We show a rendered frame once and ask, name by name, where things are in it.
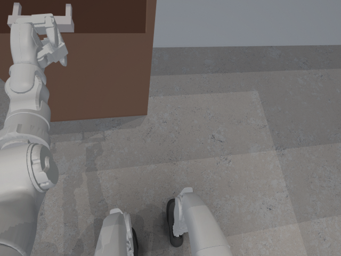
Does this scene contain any drawer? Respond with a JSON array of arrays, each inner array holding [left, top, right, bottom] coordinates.
[[0, 0, 147, 34]]

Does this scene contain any cabinet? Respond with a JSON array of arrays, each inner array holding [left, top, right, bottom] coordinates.
[[0, 0, 157, 122]]

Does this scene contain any robot right shin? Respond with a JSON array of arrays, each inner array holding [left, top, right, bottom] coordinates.
[[173, 187, 193, 236]]

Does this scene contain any handle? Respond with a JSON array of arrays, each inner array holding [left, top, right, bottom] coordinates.
[[7, 3, 74, 33]]

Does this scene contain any right robot foot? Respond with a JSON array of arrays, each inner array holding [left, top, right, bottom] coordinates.
[[167, 199, 183, 247]]

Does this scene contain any robot left upper arm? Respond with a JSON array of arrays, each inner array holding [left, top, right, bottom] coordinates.
[[0, 143, 59, 256]]

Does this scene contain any robot left hand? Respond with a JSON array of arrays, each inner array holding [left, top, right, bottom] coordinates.
[[10, 13, 68, 72]]

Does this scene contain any left robot forearm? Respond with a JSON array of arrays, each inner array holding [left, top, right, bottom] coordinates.
[[0, 63, 51, 150]]

